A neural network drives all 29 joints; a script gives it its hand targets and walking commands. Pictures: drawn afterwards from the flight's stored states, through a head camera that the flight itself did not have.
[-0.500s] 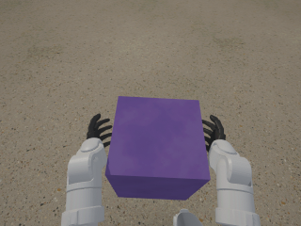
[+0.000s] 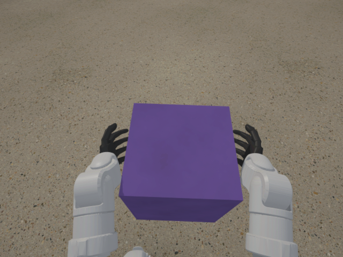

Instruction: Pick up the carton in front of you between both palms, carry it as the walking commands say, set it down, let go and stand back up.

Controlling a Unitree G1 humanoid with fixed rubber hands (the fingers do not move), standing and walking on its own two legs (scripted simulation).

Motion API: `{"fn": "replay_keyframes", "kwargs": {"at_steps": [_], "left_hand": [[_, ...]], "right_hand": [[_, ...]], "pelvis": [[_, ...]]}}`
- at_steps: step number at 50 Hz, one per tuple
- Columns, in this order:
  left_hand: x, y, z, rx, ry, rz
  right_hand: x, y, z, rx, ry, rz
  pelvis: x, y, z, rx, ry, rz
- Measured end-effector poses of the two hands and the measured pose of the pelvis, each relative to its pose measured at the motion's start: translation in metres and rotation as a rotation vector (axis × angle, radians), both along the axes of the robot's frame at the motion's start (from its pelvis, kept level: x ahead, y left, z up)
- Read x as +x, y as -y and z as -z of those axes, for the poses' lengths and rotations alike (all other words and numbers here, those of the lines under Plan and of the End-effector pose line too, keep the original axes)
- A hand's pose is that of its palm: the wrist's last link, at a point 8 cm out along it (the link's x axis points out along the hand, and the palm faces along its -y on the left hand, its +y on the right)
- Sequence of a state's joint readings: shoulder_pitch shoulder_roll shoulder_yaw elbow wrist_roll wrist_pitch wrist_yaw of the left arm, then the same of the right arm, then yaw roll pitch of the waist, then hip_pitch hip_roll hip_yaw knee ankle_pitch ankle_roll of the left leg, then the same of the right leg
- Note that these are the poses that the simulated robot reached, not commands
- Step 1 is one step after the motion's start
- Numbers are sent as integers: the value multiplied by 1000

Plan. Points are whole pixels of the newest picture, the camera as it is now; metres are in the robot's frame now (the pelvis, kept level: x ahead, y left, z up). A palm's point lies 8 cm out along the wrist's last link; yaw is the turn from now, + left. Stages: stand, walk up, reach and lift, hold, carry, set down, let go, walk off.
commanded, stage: carry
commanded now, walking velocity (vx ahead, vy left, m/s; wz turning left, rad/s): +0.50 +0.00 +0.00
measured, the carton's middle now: (178, 168) +0.34 +0.01 +0.02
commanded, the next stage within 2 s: none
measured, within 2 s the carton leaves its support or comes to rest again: neither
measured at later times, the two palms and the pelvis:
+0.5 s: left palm (120, 90) +0.55 +0.18 +0.09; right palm (226, 93) +0.53 -0.12 +0.10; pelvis +0.32 +0.04 +0.01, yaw -2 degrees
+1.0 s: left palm (148, 42) +0.83 +0.13 +0.09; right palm (228, 42) +0.84 -0.17 +0.09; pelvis +0.61 -0.02 +0.01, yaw +0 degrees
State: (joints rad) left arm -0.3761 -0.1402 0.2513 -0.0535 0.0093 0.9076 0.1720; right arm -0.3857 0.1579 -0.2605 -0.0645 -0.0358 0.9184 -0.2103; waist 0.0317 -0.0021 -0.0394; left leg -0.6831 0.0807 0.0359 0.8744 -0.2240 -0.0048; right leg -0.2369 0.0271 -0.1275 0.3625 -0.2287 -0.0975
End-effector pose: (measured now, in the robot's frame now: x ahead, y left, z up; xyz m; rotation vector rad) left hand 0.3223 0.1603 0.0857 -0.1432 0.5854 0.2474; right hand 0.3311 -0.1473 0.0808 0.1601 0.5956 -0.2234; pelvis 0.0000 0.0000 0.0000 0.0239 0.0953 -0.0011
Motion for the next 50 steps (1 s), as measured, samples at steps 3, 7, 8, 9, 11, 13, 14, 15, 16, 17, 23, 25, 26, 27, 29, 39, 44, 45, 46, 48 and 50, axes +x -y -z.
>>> {"fn": "replay_keyframes", "kwargs": {"at_steps": [3,7,8,9,11,13,14,15,16,17,23,25,26,27,29,39,44,45,46,48,50], "left_hand": [[34,-1,-6,-2,22,16],[78,-9,-5,11,32,56],[89,-12,-2,12,32,67],[101,-16,2,14,33,78],[120,-22,12,-1,16,89],[133,-25,20,-7,-34,111],[139,-26,21,-5,-59,123],[144,-26,22,-1,-78,133],[150,-27,22,-1,-92,140],[157,-27,20,-1,-98,147],[205,-24,1,-12,-49,145],[225,-21,-4,-11,-28,137],[236,-19,-6,-9,-18,133],[247,-17,-7,-6,-10,129],[272,-10,-8,1,4,122],[397,25,20,44,-95,74],[437,26,10,37,-113,35],[448,27,7,36,-107,33],[458,27,4,35,-99,33],[482,28,-2,33,-80,41],[508,28,-7,32,-57,53]], "right_hand": [[28,-1,-6,1,23,13],[66,-11,-7,-9,37,10],[76,-15,-5,-17,38,2],[87,-19,-3,-22,40,-5],[104,-28,3,-45,23,-21],[115,-32,9,-49,-27,-29],[119,-33,11,-50,-52,-26],[122,-34,12,-52,-73,-22],[126,-34,11,-54,-86,-17],[131,-34,10,-57,-93,-12],[178,-32,-11,-56,-44,1],[200,-29,-16,-55,-23,-6],[212,-27,-18,-55,-13,-11],[225,-25,-18,-54,-4,-15],[252,-18,-17,-50,10,-23],[393,18,22,-8,-83,-79],[444,19,13,-7,-100,-113],[454,19,10,-8,-93,-114],[464,19,7,-10,-85,-113],[486,20,0,-14,-67,-104],[508,20,-6,-16,-44,-92]], "pelvis": [[39,-8,-1,0,-1,4],[98,-22,5,-7,5,7],[114,-27,9,-8,9,11],[130,-31,14,-12,15,19],[157,-39,19,1,18,33],[179,-44,16,-7,17,44],[189,-46,12,-15,17,48],[200,-48,9,-22,17,49],[211,-49,6,-27,16,50],[221,-50,3,-33,16,49],[291,-46,-6,-51,16,37],[316,-41,-6,-50,21,34],[329,-38,-4,-48,23,33],[343,-35,-3,-45,26,32],[370,-27,2,-38,30,30],[494,16,20,-25,39,-12],[543,24,1,-9,29,-13],[554,24,-1,-6,27,-12],[565,24,-3,-4,26,-10],[588,23,-6,-2,24,-7],[613,21,-7,-3,25,-4]]}}
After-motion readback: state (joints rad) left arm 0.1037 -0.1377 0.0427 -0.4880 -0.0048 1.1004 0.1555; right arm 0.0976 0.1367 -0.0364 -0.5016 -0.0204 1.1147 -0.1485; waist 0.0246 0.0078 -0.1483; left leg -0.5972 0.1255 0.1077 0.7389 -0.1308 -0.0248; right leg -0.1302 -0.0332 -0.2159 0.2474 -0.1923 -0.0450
